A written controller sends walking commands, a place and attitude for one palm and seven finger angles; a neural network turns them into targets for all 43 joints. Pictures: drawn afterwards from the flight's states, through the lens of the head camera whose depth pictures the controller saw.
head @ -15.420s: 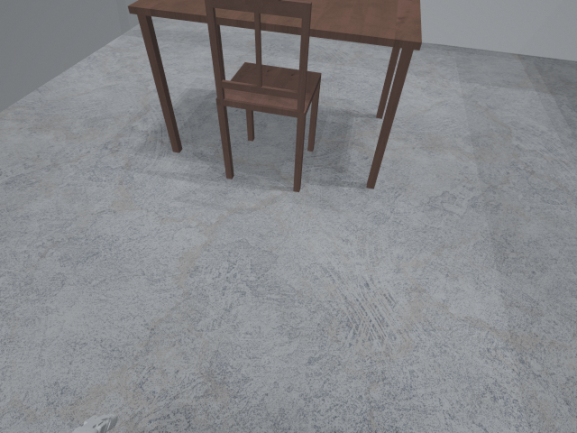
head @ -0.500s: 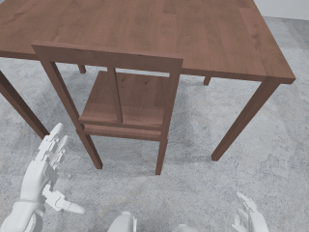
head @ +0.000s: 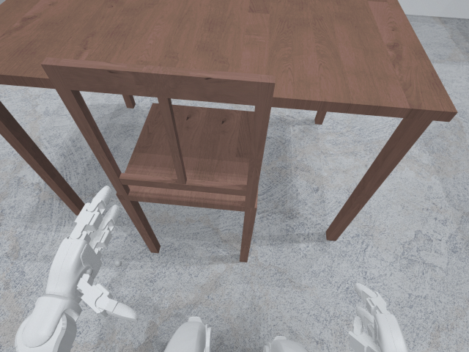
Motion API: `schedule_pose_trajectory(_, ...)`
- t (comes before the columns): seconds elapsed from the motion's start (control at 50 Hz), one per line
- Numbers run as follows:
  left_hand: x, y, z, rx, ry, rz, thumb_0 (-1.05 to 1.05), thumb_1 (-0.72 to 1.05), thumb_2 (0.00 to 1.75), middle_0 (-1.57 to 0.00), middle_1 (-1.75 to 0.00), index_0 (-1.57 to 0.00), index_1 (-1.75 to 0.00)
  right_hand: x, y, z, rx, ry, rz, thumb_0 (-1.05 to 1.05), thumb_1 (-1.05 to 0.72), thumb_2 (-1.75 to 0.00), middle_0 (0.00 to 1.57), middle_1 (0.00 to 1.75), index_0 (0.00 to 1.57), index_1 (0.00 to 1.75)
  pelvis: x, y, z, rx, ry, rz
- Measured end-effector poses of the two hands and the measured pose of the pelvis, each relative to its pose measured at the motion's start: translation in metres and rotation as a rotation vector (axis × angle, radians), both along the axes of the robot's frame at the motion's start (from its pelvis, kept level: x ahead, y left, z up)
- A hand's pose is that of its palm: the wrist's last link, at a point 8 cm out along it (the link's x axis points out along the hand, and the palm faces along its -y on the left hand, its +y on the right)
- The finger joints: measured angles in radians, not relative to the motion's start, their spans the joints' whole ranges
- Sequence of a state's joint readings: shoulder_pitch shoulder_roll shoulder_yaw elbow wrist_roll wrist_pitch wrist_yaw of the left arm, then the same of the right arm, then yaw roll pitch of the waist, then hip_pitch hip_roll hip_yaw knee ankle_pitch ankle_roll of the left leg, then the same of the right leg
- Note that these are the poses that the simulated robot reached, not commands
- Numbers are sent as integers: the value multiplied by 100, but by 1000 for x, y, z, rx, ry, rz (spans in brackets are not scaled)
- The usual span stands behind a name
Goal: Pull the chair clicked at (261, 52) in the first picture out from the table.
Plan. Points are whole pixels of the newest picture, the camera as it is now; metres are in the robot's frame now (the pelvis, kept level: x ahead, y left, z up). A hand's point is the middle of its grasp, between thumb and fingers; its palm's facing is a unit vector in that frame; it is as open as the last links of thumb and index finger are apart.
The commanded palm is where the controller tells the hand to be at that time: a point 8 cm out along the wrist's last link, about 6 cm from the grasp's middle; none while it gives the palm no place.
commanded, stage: aim the fingers beside a spindle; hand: left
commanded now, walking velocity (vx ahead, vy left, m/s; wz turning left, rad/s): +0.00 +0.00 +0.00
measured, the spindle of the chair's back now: (174, 145) +0.52 +0.15 -0.01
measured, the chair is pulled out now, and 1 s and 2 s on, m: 0.00 0.00 0.00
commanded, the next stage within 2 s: none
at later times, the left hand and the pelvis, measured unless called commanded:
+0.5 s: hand (142, 235) +0.30 +0.17 +0.02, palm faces -0.09 -1.00 -0.03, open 16.9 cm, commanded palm +0.29 +0.23 +0.02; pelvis +0.00 +0.00 -0.01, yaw -1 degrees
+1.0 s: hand (162, 219) +0.34 +0.15 +0.00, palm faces -0.09 -1.00 -0.04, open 16.9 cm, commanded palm +0.34 +0.20 +0.00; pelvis -0.01 +0.01 -0.03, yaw -1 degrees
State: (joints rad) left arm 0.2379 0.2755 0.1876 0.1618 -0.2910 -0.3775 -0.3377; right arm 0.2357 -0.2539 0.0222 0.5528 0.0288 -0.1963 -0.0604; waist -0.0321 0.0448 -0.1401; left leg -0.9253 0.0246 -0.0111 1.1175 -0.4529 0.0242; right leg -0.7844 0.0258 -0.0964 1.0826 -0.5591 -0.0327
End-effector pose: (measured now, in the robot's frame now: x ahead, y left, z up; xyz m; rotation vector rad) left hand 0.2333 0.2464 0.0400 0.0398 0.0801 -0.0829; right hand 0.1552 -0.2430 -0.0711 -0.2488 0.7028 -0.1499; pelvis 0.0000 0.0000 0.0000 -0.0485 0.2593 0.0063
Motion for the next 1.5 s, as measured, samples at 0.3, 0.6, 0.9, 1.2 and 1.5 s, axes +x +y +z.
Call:
schedule_pose_trajectory(0.3,32,-10,-11,3,-12,8,-2,-49,30,-6,-8,-6,-8,-19,-5,-13,1,73,-33,2,-90,-90,20,30,20,30,0,1,-6,8,29,-18)
schedule_pose_trajectory(0.6,62,-24,-24,-12,-37,-10,-2,-50,30,-6,-8,-6,-8,-27,-2,-28,4,132,-32,2,-90,-90,20,30,20,30,-5,5,-15,6,57,-23)
schedule_pose_trajectory(0.9,84,-41,-35,-19,-54,-22,-2,-50,30,-6,-8,-6,-8,-38,-1,-43,9,192,-32,1,-90,-90,20,30,20,30,-10,7,-25,5,78,-23)
schedule_pose_trajectory(1.2,126,-55,-49,-5,-61,-15,-2,-50,30,-6,-8,-6,-8,-64,-8,-66,12,304,-59,1,-90,-90,20,30,20,30,-15,4,-37,3,121,-26)
schedule_pose_trajectory(1.5,138,-47,-49,18,-52,34,-2,-49,30,-6,-8,-6,-8,-83,-13,-72,46,388,-106,1,-90,-90,20,30,20,30,-7,-2,-36,19,137,-44)
